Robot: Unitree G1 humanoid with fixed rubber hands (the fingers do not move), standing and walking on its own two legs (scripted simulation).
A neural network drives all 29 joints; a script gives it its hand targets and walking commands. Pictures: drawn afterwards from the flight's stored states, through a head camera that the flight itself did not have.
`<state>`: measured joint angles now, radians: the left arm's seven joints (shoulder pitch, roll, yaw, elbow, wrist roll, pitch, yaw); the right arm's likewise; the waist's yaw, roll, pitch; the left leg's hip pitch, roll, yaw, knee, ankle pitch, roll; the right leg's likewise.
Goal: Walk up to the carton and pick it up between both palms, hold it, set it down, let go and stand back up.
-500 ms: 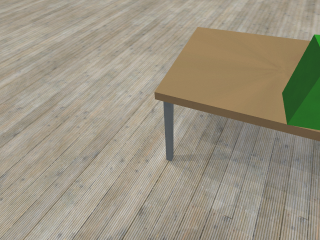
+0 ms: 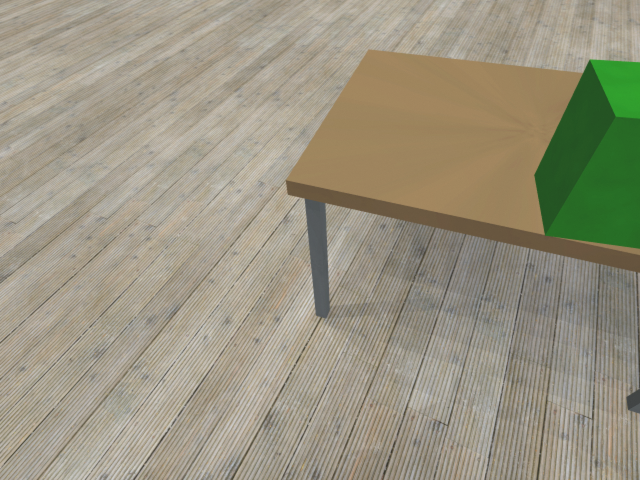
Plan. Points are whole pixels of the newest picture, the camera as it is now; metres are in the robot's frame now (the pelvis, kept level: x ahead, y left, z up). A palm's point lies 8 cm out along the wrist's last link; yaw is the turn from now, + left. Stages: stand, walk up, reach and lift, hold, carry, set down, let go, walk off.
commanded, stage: walk up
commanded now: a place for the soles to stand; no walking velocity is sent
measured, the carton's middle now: (618, 157) +0.63 -0.53 +0.01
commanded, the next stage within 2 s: none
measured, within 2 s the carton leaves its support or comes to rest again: neither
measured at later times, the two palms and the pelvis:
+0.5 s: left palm (270, 445) +0.19 +0.10 -0.08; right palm out of the picture +0.16 -0.49 -0.11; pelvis +0.09 -0.18 -0.01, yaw -13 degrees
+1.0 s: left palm (363, 276) +0.47 -0.05 -0.09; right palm out of the picture +0.15 -0.61 -0.05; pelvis +0.24 -0.30 -0.01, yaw -21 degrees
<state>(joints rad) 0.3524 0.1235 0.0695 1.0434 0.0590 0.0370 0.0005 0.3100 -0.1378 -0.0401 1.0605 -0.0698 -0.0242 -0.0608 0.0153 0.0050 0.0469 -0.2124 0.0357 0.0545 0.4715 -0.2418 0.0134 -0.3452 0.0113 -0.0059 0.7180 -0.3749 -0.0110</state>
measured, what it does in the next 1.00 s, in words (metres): steps to the right, turning right: right foot, then left foot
